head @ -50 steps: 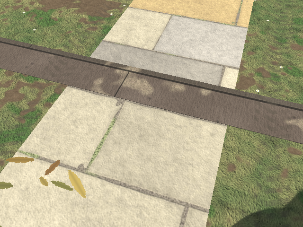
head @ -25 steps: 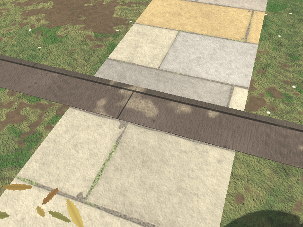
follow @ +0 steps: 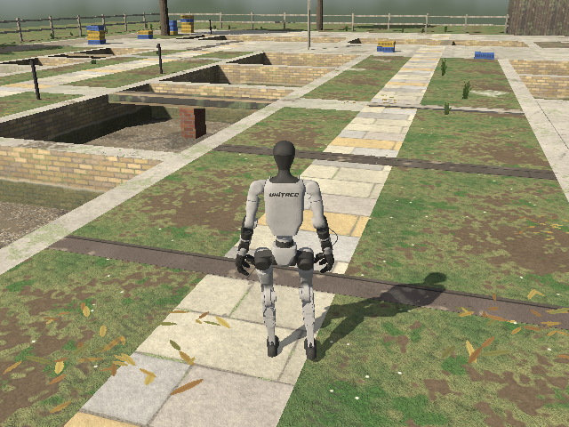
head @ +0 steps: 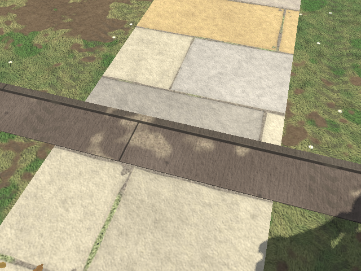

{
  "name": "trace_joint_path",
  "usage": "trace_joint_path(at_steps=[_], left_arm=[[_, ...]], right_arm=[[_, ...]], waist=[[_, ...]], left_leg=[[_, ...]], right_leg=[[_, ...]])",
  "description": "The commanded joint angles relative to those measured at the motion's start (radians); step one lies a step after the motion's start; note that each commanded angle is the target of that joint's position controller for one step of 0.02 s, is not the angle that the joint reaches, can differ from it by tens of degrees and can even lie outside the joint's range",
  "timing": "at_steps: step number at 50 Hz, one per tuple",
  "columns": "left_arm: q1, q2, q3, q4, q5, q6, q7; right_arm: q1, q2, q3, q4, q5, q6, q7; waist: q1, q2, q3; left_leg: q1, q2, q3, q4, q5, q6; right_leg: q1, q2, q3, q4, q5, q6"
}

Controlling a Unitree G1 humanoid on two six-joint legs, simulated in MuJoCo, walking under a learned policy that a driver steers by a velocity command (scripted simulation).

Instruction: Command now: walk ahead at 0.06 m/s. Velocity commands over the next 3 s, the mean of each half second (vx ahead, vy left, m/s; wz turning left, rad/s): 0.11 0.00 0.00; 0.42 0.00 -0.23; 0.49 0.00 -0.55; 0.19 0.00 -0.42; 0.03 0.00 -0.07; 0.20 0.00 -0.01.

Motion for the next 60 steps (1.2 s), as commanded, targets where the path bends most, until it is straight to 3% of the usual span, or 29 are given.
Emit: trace_joint_path(at_steps=[1,4,5,6,8,14,16,19,20,22,26,27,28,29,30,31,33,35,40,46,49,51,52,53,54,55,56,57,60], left_arm=[[0.179,0.061,0.018,0.025,0.005,0.036,0.006],[0.164,0.056,0.021,0.032,0.027,0.039,0.0],[0.16,0.072,0.02,0.027,0.03,0.035,0.002],[0.126,0.15,0.041,0.041,0.015,0.03,0.003],[0.087,0.083,0.031,0.048,0.013,0.005,-0.001],[0.1,0.061,0.033,0.066,-0.002,-0.026,-0.006],[0.151,0.093,0.045,0.08,-0.01,-0.024,-0.005],[0.224,0.139,0.063,0.082,-0.024,-0.039,-0.01],[0.231,0.166,0.072,0.083,-0.028,-0.049,-0.012],[0.211,0.153,0.072,0.075,-0.022,-0.065,-0.015],[0.109,0.152,0.072,0.041,-0.039,-0.056,-0.032],[0.078,0.148,0.07,0.028,-0.038,-0.056,-0.032],[0.034,0.095,0.057,0.001,-0.034,-0.064,-0.035],[0.035,0.031,0.039,-0.028,-0.029,-0.083,-0.034],[0.021,0.076,0.05,-0.029,-0.039,-0.097,-0.039],[0.016,0.093,0.052,-0.029,-0.047,-0.104,-0.049],[0.007,0.094,0.06,-0.017,-0.039,-0.102,-0.05],[0.008,0.076,0.064,-0.01,-0.039,-0.084,-0.056],[-0.156,0.034,0.045,-0.088,-0.034,-0.064,-0.065],[-0.332,0.036,0.024,-0.18,-0.033,-0.062,-0.102],[-0.314,0.073,0.039,-0.209,-0.031,-0.064,-0.12],[-0.123,0.142,0.075,-0.174,-0.033,-0.059,-0.126],[0.044,0.207,0.109,-0.134,-0.032,-0.053,-0.115],[0.164,0.288,0.126,-0.11,-0.028,-0.039,-0.091],[0.144,0.309,0.121,-0.141,-0.01,-0.045,-0.092],[0.139,0.231,0.105,-0.131,-0.007,-0.049,-0.088],[0.067,0.186,0.093,-0.145,-0.014,-0.057,-0.086],[-0.021,0.162,0.082,-0.169,-0.018,-0.066,-0.093],[-0.091,0.143,0.07,-0.199,-0.013,-0.07,-0.088]], right_arm=[[-0.075,-0.146,-0.03,-0.067,0.02,0.004,-0.02],[-0.043,-0.094,-0.014,-0.045,0.033,0.018,-0.029],[-0.017,-0.089,-0.012,-0.035,0.036,0.02,-0.029],[0.047,-0.1,-0.024,-0.028,0.04,0.027,-0.035],[0.047,-0.092,-0.024,-0.014,0.026,0.035,-0.049],[0.061,-0.07,-0.021,0.028,0.024,0.037,-0.046],[0.065,-0.083,-0.028,0.041,0.035,0.034,-0.045],[0.005,-0.054,-0.025,0.016,0.048,0.007,-0.033],[-0.012,-0.033,-0.021,0.007,0.052,-0.007,-0.025],[-0.032,-0.047,-0.025,-0.004,0.054,-0.029,-0.01],[0.108,-0.06,-0.044,0.061,0.06,-0.037,-0.004],[0.213,-0.081,-0.057,0.098,0.056,-0.031,-0.007],[0.349,-0.155,-0.08,0.126,0.054,-0.027,-0.016],[0.453,-0.246,-0.099,0.134,0.053,-0.029,-0.011],[0.391,-0.172,-0.071,0.122,0.037,-0.041,-0.011],[0.308,-0.119,-0.055,0.094,0.035,-0.05,-0.009],[0.208,-0.103,-0.043,0.06,0.034,-0.053,0.003],[0.225,-0.069,-0.03,0.071,0.026,-0.042,0.003],[0.229,-0.116,-0.033,0.074,0.009,-0.036,-0.022],[0.285,-0.14,-0.04,0.088,0.028,-0.034,-0.035],[0.254,-0.175,-0.05,0.07,0.03,-0.018,-0.042],[0.218,-0.204,-0.06,0.044,0.022,0.001,-0.051],[0.188,-0.21,-0.06,0.02,0.024,0.001,-0.049],[0.21,-0.144,-0.04,-0.012,-0.001,-0.018,-0.039],[0.286,-0.043,-0.009,-0.05,0.026,-0.064,-0.011],[0.149,-0.151,-0.038,-0.08,0.059,-0.106,0.003],[0.074,-0.177,-0.046,-0.117,0.079,-0.117,0.003],[0.065,-0.17,-0.05,-0.112,0.065,-0.113,-0.009],[0.111,-0.153,-0.07,-0.13,0.033,-0.063,-0.025]], waist=[[0.066,0.138,-0.106],[0.075,0.1,-0.022],[0.06,0.054,0.02],[-0.008,-0.08,0.056],[-0.013,-0.132,0.054],[0.001,-0.003,0.008],[0.022,-0.009,-0.018],[0.059,-0.072,0.051],[0.06,-0.124,0.07],[0.05,-0.111,0.076],[-0.045,-0.069,0.025],[-0.088,-0.043,-0.002],[-0.135,0.142,-0.025],[-0.158,0.369,-0.065],[-0.109,0.242,-0.026],[-0.07,0.155,0.014],[-0.026,0.066,0.035],[-0.012,0.096,0.025],[-0.024,0.077,0.072],[-0.055,0.075,0.105],[-0.001,0.117,0.043],[0.108,0.166,-0.076],[0.195,0.14,-0.158],[0.179,-0.074,-0.267],[0.092,-0.226,-0.419],[0.144,-0.103,-0.337],[0.112,-0.051,-0.195],[0.049,0.077,-0.119],[-0.035,0.051,-0.064]], left_leg=[[-0.145,0.259,-0.228,-0.204,-0.329,0.136],[-0.215,0.216,-0.231,-0.193,-0.566,0.038],[-0.206,0.183,-0.209,-0.138,-0.553,0.0],[-0.122,0.108,-0.118,-0.096,-0.452,-0.025],[0.061,0.088,-0.079,0.003,-0.3,-0.042],[0.079,0.106,-0.086,0.013,-0.195,-0.022],[0.048,0.072,-0.052,0.067,-0.37,-0.011],[-0.141,0.058,-0.023,0.216,-0.439,0.003],[-0.202,0.059,-0.01,0.291,-0.346,0.008],[-0.256,0.109,-0.051,0.357,-0.334,0.028],[0.14,0.052,0.023,0.118,-0.204,0.021],[0.28,0.069,-0.016,0.106,-0.185,0.022],[0.436,0.233,-0.274,-0.033,-0.272,0.084],[0.572,0.442,-0.673,-0.188,-0.302,0.216],[0.541,0.484,-0.721,-0.184,-0.307,0.23],[0.499,0.45,-0.614,-0.175,-0.268,0.192],[0.425,0.383,-0.405,-0.202,-0.114,0.118],[0.378,0.322,-0.24,-0.209,0.078,0.067],[0.289,0.285,-0.065,-0.258,0.214,0.048],[0.369,0.319,0.053,-0.252,0.298,0.024],[0.467,0.343,0.101,-0.09,0.745,0.008],[0.454,0.344,0.119,0.197,0.979,-0.006],[0.302,0.306,0.126,0.444,0.861,-0.034],[0.004,0.2,0.122,0.813,0.146,-0.065],[-0.351,0.008,-0.072,1.117,-0.503,-0.09],[-0.458,0.077,-0.202,1.146,-0.438,-0.052],[-0.48,0.123,-0.177,1.073,-0.339,-0.034],[-0.415,0.167,-0.166,0.981,-0.277,-0.041],[-0.254,0.224,-0.155,0.807,-0.235,-0.088]], right_leg=[[0.28,0.018,-0.046,-0.138,0.134,-0.016],[0.326,0.016,-0.049,-0.285,0.141,-0.064],[0.291,-0.031,0.005,-0.386,0.11,-0.091],[0.142,-0.032,0.026,-0.43,-0.076,-0.121],[-0.004,-0.022,0.04,-0.53,-0.208,-0.107],[0.11,0.008,0.0,-0.457,0.047,-0.08],[0.147,0.014,0.002,-0.444,-0.106,-0.116],[0.21,-0.132,0.213,-0.561,-0.341,-0.224],[0.257,-0.217,0.33,-0.612,-0.332,-0.269],[0.304,-0.28,0.384,-0.612,-0.176,-0.294],[0.135,-0.133,0.141,-0.517,0.034,-0.195],[0.051,-0.085,0.077,-0.421,0.116,-0.165],[-0.113,0.025,-0.06,-0.119,0.184,-0.101],[-0.332,0.12,-0.104,0.185,-0.062,-0.067],[-0.43,0.061,-0.002,0.379,-0.123,-0.088],[-0.469,0.013,0.024,0.432,-0.028,-0.117],[-0.44,-0.047,0.013,0.37,0.143,-0.135],[-0.369,-0.059,-0.01,0.316,0.211,-0.129],[-0.355,-0.017,-0.017,0.064,0.387,-0.104],[-0.274,0.008,-0.112,-0.179,0.459,-0.131],[-0.167,0.072,-0.182,-0.194,0.331,-0.182],[0.077,0.137,-0.21,-0.209,0.264,-0.227],[0.346,0.131,-0.142,-0.275,0.298,-0.268],[0.64,-0.09,0.201,-0.263,0.308,-0.338],[0.895,-0.311,0.8,-0.469,0.107,-0.546],[0.833,-0.259,0.725,-0.543,0.07,-0.467],[0.673,-0.217,0.547,-0.558,0.133,-0.415],[0.491,-0.169,0.431,-0.58,0.24,-0.378],[0.215,-0.088,0.283,-0.62,0.359,-0.35]])
Next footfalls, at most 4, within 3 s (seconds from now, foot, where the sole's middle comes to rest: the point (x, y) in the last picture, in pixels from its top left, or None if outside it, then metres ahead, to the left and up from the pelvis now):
0.10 right None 0.09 -0.14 -0.77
1.04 right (220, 265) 0.50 -0.13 -0.77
1.54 left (188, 189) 0.82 -0.02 -0.77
1.98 right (250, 209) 0.72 -0.27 -0.77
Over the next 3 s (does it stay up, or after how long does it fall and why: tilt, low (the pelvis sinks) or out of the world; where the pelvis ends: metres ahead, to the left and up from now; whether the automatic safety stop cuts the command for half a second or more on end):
stays up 0.82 -0.21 0.01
